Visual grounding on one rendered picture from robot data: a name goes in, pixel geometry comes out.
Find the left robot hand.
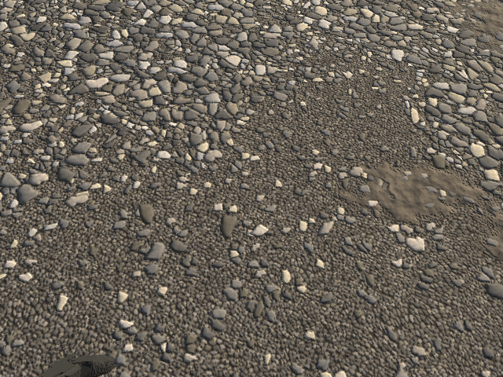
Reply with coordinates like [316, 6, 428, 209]
[39, 354, 115, 377]

